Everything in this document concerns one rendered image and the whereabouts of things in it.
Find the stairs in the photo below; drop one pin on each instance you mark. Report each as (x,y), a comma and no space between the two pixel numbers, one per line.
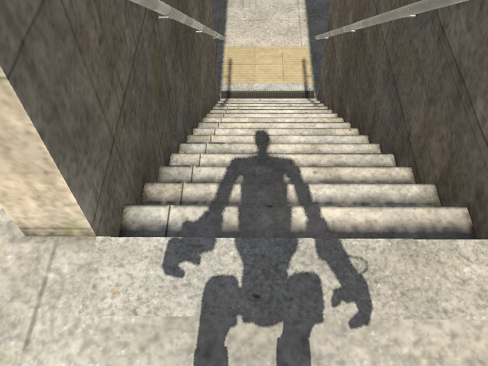
(287,168)

